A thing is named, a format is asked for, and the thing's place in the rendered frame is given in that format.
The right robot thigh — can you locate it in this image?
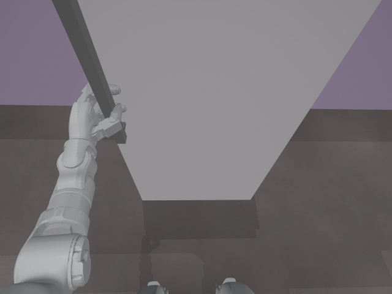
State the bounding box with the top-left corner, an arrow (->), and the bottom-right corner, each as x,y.
216,282 -> 254,294

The left robot forearm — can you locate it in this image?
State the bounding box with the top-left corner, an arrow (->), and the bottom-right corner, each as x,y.
13,138 -> 97,284

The left robot upper arm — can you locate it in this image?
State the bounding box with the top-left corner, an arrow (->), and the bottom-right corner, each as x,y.
0,233 -> 91,294

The fridge door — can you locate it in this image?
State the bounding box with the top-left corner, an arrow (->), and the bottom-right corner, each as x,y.
77,0 -> 381,200

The robot left shin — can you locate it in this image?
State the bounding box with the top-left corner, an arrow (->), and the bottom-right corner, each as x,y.
147,281 -> 160,286

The handle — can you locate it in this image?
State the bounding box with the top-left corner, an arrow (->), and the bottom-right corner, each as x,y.
52,0 -> 127,144

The robot left hand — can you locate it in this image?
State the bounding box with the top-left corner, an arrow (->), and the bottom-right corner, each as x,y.
69,82 -> 127,147

